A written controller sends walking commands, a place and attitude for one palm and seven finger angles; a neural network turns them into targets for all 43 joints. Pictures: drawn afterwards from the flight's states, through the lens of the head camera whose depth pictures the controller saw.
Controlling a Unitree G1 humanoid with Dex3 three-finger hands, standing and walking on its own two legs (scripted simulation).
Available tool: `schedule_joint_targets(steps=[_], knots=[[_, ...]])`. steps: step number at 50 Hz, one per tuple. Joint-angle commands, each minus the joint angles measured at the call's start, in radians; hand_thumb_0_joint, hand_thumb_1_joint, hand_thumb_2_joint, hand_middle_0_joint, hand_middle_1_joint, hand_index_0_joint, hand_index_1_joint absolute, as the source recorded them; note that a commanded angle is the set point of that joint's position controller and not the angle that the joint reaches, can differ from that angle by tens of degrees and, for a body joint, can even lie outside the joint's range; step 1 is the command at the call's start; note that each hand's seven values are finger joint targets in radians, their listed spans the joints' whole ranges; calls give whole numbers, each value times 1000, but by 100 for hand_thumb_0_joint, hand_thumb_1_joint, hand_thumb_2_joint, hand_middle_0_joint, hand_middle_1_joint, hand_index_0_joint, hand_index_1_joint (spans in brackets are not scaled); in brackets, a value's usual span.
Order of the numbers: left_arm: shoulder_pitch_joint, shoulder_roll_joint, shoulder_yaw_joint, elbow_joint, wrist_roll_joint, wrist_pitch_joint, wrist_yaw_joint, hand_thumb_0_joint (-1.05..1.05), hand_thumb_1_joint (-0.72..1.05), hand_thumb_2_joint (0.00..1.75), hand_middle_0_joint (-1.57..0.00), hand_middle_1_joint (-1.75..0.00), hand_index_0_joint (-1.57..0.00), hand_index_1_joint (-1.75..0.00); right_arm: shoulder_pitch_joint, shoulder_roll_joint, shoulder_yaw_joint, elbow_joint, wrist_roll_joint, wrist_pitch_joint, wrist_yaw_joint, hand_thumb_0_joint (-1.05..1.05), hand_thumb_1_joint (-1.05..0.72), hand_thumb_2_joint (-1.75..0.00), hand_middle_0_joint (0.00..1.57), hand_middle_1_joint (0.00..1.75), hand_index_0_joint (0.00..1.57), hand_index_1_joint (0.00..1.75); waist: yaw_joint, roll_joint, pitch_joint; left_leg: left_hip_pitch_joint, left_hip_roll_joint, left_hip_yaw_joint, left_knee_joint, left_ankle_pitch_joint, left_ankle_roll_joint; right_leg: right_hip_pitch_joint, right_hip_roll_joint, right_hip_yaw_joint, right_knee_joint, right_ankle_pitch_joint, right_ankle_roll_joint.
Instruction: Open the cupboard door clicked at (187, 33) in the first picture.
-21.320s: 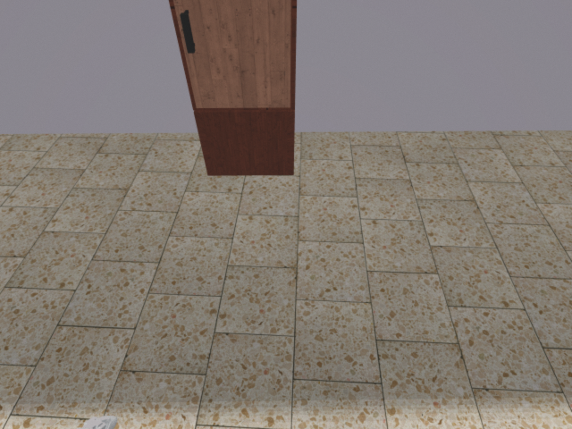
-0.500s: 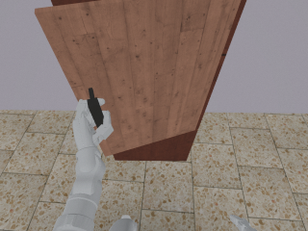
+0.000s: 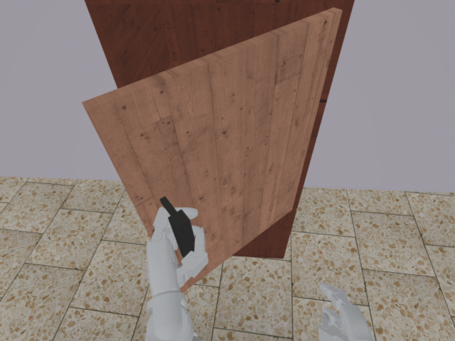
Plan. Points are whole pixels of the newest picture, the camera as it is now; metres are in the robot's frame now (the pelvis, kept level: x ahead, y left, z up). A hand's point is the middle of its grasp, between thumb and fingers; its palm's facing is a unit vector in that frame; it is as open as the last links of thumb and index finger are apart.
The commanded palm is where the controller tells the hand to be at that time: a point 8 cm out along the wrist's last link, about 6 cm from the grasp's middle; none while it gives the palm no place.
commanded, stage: open thumb and fingers to let go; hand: left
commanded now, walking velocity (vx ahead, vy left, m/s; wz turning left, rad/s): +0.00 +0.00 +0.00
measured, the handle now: (178, 230) +0.30 +0.10 +0.05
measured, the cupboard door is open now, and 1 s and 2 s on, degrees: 42 39 43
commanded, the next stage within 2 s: slide the hand sideways off the handle in 0.82 s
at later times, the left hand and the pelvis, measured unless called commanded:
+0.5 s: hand (193, 247) +0.27 +0.07 +0.05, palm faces +0.34 -0.94 -0.01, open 12.2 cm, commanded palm +0.22 +0.11 +0.05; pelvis +0.00 -0.01 -0.01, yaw +1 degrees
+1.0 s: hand (189, 254) +0.26 +0.08 +0.05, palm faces +0.16 -0.99 -0.02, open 15.4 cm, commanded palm +0.22 +0.11 +0.05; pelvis +0.00 +0.01 -0.01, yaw +0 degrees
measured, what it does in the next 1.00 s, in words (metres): stands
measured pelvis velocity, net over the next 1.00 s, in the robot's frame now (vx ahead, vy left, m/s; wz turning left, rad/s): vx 0.00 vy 0.01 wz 0.00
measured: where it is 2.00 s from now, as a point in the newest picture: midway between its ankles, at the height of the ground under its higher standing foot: outside the picture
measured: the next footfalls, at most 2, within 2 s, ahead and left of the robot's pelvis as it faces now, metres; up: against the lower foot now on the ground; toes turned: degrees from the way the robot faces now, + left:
none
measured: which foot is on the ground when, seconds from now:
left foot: down 0.00-1.00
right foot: down 0.00-1.00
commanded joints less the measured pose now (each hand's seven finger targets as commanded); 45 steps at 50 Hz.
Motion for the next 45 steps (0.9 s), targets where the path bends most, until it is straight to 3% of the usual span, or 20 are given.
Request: schedule_joint_targets(steps=[1,4,10,20,22,27,30,36,40,45], knots=[[-230,-110,68,-174,5,-55,48,0,83,87,-40,-134,-40,-134,-123,-82,-33,-127,-13,-50,-20,0,-90,-90,20,30,20,30,-6,-127,-94,143,-37,-3,-19,98,51,-77,-60,108,-215,390,79],[-170,-117,58,-174,14,-63,36,0,62,78,-38,-132,-38,-132,-107,-81,-40,-135,-13,-56,-19,0,-90,-90,20,30,20,30,10,-134,-155,145,-40,-2,-18,135,52,-32,-66,120,-199,477,82],[-173,-111,34,-198,8,-69,0,0,20,60,-35,-127,-35,-127,-79,-92,-46,-140,-6,-56,-19,0,-90,-90,20,30,20,30,-13,-168,-157,137,-40,-1,-9,160,56,-4,-88,146,-199,612,103],[-130,-91,51,-238,3,-97,-4,0,-50,30,-30,-120,-30,-120,-71,-94,-51,-145,-6,-65,-22,0,-90,-90,20,30,20,30,0,-154,-193,137,-41,0,-2,171,56,-2,-84,132,-173,627,99],[-119,-94,49,-238,2,-96,-5,0,-50,30,-30,-120,-30,-120,-67,-95,-49,-145,-6,-63,-22,0,-90,-90,20,30,20,30,-1,-156,-195,142,-42,3,-2,179,57,2,-82,128,-171,648,100],[-106,-97,42,-239,5,-93,-10,0,-50,30,-26,-95,-26,-95,-60,-98,-50,-147,-5,-61,-22,0,-90,-90,20,30,20,30,-4,-155,-185,149,-38,2,-7,188,58,-8,-76,111,-161,643,97],[-121,-111,17,-241,10,-88,-11,0,-50,30,-23,-80,-23,-80,-69,-99,-48,-153,-3,-62,-19,0,-90,-90,20,30,20,30,-11,-128,-167,160,-36,2,-8,178,61,-41,-68,96,-163,586,90],[-166,-127,13,-222,9,-78,8,0,-50,30,-18,-50,-18,-50,-79,-100,-45,-155,-4,-61,-19,0,-90,-90,20,30,20,30,-10,-145,-168,163,-34,-3,-14,152,60,-70,-54,76,-164,484,79],[-144,-130,23,-214,9,-62,18,0,-50,30,-15,-30,-15,-30,-87,-95,-44,-157,-3,-53,-18,0,-90,-90,20,30,20,30,10,-122,-198,181,-34,1,-21,181,58,-54,-46,64,-152,496,70],[-152,-150,5,-228,8,-44,21,0,-50,30,-15,-30,-15,-30,-96,-93,-41,-161,0,-48,-12,0,-90,-90,20,30,20,30,4,-99,-180,199,-30,0,-28,183,58,-72,-36,47,-153,464,63]])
